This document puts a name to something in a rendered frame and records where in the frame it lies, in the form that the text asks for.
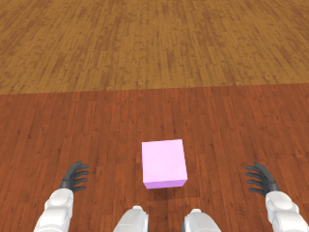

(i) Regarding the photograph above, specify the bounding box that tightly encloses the left robot hand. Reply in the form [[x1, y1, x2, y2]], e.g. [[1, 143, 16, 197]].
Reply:
[[58, 160, 90, 193]]

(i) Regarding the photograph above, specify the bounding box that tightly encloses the carton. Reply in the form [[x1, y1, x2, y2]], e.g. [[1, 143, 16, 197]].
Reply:
[[142, 139, 187, 189]]

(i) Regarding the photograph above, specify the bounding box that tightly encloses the right robot hand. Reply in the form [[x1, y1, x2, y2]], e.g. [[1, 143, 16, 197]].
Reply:
[[245, 161, 281, 198]]

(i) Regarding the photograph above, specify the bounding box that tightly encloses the right robot shin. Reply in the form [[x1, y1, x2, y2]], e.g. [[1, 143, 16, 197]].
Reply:
[[190, 209, 201, 213]]

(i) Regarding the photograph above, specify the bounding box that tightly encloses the robot right forearm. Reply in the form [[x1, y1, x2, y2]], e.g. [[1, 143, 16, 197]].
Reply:
[[266, 190, 309, 232]]

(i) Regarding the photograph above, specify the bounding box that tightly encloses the left robot thigh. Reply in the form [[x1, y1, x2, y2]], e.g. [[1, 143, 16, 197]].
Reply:
[[113, 209, 149, 232]]

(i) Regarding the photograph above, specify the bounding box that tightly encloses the robot left forearm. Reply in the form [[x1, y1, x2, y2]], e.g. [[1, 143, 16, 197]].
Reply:
[[34, 188, 73, 232]]

